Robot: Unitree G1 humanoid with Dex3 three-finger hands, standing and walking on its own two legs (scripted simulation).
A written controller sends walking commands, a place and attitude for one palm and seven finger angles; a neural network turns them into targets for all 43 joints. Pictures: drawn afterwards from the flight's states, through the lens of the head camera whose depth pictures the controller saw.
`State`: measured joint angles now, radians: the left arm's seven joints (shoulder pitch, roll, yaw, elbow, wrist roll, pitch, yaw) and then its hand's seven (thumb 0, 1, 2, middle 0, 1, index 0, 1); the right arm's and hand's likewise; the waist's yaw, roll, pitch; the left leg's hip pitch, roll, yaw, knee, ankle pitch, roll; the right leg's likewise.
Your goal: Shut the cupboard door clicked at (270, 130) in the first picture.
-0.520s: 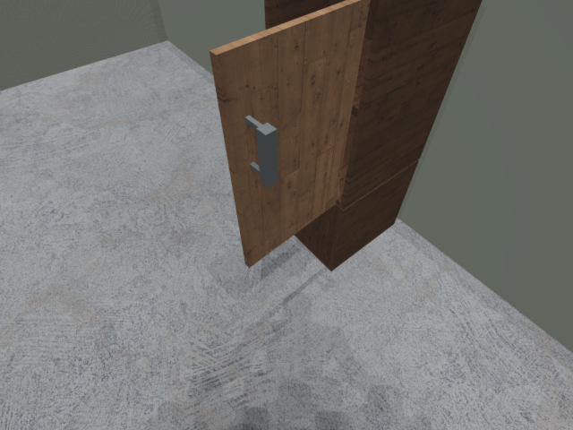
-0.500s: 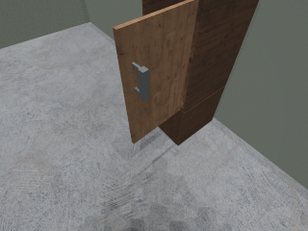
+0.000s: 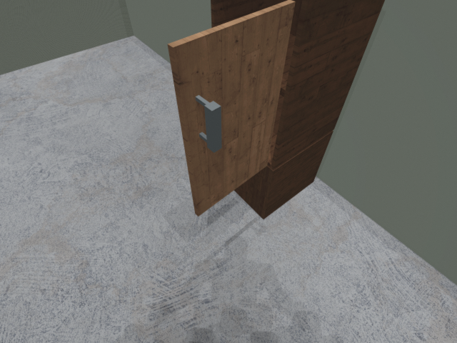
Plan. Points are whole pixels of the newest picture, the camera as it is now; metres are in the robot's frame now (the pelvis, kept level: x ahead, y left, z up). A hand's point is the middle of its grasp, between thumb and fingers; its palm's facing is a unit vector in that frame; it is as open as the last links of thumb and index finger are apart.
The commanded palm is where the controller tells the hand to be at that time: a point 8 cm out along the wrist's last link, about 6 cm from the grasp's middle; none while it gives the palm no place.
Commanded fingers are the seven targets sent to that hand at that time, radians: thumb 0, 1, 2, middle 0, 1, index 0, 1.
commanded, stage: look at it before walking up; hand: left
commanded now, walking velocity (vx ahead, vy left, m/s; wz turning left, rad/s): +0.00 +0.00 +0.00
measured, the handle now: (207, 123) +0.56 +0.09 +0.05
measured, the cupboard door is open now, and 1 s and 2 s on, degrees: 93 93 93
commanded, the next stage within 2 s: walk to a spot facing it in 0.32 s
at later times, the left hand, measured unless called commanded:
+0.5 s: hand out of the picture +0.05 +0.23 -0.16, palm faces -0.01 -0.95 -0.32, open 7.4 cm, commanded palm none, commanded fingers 0.00 0.90 0.90 -0.20 -0.30 -0.20 -0.30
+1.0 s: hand out of the picture +0.04 +0.17 -0.17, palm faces -0.17 -0.94 -0.29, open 7.4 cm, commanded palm none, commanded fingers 0.00 0.90 0.90 -0.20 -0.30 -0.20 -0.30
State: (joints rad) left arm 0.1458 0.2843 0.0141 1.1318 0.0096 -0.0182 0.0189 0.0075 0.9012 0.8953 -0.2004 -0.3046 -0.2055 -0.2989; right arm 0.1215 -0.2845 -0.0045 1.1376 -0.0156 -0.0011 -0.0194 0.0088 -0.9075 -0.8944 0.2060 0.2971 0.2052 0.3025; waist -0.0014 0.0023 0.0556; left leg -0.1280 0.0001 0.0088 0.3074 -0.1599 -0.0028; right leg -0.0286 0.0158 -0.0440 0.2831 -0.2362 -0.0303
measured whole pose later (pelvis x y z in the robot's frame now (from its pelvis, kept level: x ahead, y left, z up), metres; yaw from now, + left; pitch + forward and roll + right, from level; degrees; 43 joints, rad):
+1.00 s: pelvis -0.04 -0.02 -0.01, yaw -13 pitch +0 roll +2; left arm 0.22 0.19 0.07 0.97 0.03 0.04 0.01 0.01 0.90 0.90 -0.20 -0.30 -0.21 -0.30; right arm 0.14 -0.23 -0.07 1.01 -0.02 0.07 -0.03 0.01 -0.91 -0.89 0.21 0.30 0.20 0.30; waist 0.02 0.02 0.13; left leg -0.46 0.04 0.02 1.06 -0.45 -0.05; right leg -0.28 0.04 0.05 0.58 -0.29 -0.06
